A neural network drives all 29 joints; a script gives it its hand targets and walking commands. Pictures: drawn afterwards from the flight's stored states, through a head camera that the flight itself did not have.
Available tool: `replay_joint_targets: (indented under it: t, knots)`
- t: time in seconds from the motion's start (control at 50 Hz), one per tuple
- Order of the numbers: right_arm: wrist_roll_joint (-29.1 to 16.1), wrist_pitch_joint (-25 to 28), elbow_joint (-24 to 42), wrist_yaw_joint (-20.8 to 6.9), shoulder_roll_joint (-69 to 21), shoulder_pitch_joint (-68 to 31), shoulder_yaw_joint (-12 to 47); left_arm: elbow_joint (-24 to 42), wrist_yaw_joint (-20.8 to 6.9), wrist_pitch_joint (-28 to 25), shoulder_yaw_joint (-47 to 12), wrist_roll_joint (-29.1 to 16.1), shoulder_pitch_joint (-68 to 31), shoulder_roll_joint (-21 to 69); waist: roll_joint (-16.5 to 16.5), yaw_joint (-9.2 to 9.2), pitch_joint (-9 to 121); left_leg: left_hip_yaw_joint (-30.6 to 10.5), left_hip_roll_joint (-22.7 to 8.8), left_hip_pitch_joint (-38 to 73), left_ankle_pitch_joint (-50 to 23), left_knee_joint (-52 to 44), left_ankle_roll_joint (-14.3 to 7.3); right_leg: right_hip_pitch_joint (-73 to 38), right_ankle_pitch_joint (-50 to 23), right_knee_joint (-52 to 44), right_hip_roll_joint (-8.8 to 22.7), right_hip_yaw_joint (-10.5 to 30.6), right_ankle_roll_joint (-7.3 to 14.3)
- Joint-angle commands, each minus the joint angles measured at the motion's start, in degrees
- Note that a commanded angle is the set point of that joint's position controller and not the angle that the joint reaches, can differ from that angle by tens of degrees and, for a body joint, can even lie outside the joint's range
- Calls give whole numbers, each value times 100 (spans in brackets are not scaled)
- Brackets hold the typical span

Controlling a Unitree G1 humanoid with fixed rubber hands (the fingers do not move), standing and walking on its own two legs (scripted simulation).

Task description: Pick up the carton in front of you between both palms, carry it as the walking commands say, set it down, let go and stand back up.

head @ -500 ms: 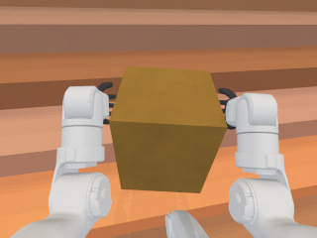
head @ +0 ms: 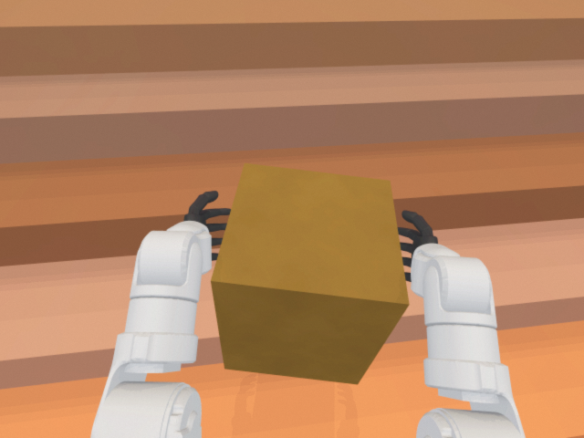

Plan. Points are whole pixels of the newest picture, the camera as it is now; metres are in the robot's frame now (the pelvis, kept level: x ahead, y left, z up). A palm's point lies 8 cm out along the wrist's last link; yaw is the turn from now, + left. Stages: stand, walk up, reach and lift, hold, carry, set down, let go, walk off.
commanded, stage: carry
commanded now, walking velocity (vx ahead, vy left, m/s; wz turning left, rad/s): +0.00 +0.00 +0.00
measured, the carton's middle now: (303, 278) +0.36 +0.00 +0.04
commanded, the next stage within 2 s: none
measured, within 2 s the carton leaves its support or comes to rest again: neither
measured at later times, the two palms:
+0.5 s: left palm (175, 240) +0.34 +0.16 +0.14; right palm (417, 248) +0.33 -0.14 +0.14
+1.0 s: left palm (198, 253) +0.33 +0.13 +0.14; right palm (445, 265) +0.31 -0.17 +0.14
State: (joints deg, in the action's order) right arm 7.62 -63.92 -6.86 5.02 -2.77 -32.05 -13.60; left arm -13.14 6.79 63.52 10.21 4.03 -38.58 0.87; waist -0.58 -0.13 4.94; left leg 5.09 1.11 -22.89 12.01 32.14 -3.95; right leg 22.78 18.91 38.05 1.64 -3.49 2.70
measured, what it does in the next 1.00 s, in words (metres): stands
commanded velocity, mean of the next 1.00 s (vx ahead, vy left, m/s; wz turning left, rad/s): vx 0.00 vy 0.00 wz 0.00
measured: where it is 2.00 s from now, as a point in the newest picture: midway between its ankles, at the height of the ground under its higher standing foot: outside the picture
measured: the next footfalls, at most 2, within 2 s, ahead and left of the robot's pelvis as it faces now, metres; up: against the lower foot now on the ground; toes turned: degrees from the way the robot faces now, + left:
none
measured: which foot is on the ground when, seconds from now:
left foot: down 0.00-1.00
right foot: down 0.00-1.00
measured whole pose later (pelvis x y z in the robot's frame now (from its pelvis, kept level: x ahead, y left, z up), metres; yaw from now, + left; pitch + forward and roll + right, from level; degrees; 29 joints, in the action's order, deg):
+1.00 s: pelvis -0.02 -0.01 +0.01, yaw -2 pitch +2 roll +0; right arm 3.9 -71.1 -11.2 6.0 -0.2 -36.9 -11.1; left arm -10.7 6.6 70.5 10.8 4.4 -37.0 0.3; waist -0.4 0.5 5.1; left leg 6.6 -0.6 -20.6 11.5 30.4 -3.2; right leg 18.9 13.4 30.7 -0.1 -1.9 0.9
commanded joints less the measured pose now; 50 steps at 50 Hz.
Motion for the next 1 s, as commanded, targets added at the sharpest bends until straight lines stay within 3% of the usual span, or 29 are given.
replay_joint_targets:
  t: [0.0, 0.02, 0.08, 0.1, 0.14, 0.18, 0.26, 0.4, 0.58, 0.98]
  knots:
    - [-2622, -54, 316, -1323, -5876, -4009, 4019, 56, -1506, 151, -3101, -1944, -2251, 6259, 714, 25, 2982, -1612, -1881, 3366, -7938, -94, -587, 10, 568, 18, 167, 375, -142]
    - [-2767, -78, 393, -1352, -5962, -4314, 4085, 170, -1456, 186, -3088, -1903, -2566, 6163, 526, 14, 2902, -1476, -1596, 2928, -6471, -264, -480, -382, 369, -406, 170, 359, -70]
    - [-3161, -189, 661, -1375, -6112, -5132, 4101, 391, -1363, 296, -2979, -1977, -3211, 6054, -54, -28, 2389, -1174, -1084, 1857, -3318, -698, -116, -1073, -452, -804, 249, 472, 59]
    - [-3201, -236, 622, -1359, -6117, -5241, 4069, 452, -1338, 341, -2968, -2026, -3369, 6021, -132, -10, 2217, -1145, -1025, 1684, -2516, -848, -28, -1045, -427, -817, 293, 544, 107]
    - [-3069, -348, 448, -1281, -6005, -5076, 3868, 541, -1303, 468, -2962, -2082, -3558, 5951, 34, 36, 1993, -1101, -985, 1613, -1728, -1034, 2, -907, -445, -929, 362, 600, 124]
    - [-2914, -443, 131, -1244, -5902, -4775, 3579, 463, -1291, 575, -2920, -2135, -3586, 5928, 231, 66, 1898, -1059, -1003, 1730, -1762, -1048, -19, -744, -560, -978, 400, 630, 111]
    - [-2575, -474, -441, -1247, -5821, -4334, 3071, 180, -1360, 605, -2824, -2226, -3624, 6107, 343, 81, 1850, -885, -1027, 1991, -2517, -849, -65, -549, -796, -1048, 452, 659, 104]
    - [-2585, -460, 47, -1119, -5915, -4795, 3055, 607, -1352, 527, -3069, -2620, -4309, 6472, 189, 92, 1889, -730, -893, 1909, -1212, -835, -167, -488, -856, -1228, 478, 659, 147]
    - [-2721, -537, 402, -1110, -6000, -4815, 3380, 740, -1305, 582, -3110, -2482, -3951, 6416, 91, 62, 2154, -736, -931, 1767, -1257, -701, -205, -745, -1054, -1133, 458, 587, 185]
    - [-2824, -492, 324, -1199, -6070, -4764, 3511, 860, -1307, 546, -3252, -2416, -3906, 6311, 62, 56, 2085, -617, -903, 1333, -490, -573, -207, -716, -1139, -1184, 475, 698, 309]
